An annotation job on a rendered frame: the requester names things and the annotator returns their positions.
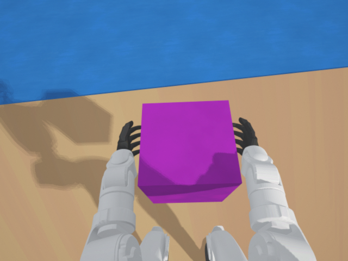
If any right robot shin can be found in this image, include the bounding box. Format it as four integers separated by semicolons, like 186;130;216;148
210;226;224;261

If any left robot forearm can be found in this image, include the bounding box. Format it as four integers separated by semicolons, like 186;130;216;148
80;149;137;259

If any robot left upper arm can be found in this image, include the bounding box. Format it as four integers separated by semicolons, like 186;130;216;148
80;233;142;261

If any robot right hand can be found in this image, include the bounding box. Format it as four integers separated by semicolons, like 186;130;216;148
232;117;259;155

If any robot left thigh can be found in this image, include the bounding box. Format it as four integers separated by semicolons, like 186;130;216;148
140;231;170;261

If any right robot forearm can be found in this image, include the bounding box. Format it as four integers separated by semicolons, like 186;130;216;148
241;145;310;246

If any carton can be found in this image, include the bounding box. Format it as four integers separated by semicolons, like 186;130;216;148
138;100;242;203

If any robot right upper arm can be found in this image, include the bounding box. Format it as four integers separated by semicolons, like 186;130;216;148
248;231;316;261

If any robot left hand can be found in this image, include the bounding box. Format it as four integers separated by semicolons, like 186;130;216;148
117;121;141;156

